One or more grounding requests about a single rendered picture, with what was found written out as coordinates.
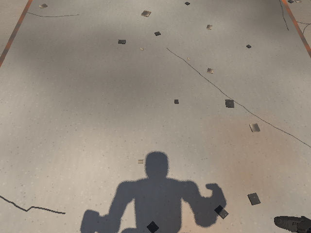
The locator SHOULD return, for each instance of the right robot hand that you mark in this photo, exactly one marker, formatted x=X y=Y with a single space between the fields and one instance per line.
x=293 y=223

